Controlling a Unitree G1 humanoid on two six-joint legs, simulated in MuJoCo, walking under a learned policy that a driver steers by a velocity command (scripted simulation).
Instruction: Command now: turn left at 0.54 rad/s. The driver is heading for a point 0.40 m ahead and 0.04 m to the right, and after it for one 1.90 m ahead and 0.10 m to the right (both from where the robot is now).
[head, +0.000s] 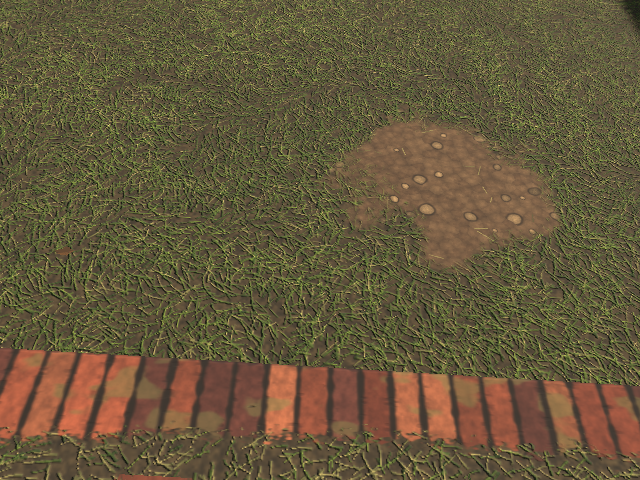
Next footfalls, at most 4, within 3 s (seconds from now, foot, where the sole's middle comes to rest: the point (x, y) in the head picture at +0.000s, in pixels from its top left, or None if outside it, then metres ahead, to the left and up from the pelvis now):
0.42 right None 0.14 -0.11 -0.78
0.86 left None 0.41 0.09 -0.78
1.26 right None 0.36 -0.10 -0.78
2.88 left None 0.51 0.14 -0.78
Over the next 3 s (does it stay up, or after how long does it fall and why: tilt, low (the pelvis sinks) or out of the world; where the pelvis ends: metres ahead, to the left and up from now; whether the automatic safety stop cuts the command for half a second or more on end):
stays up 0.48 0.06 -0.01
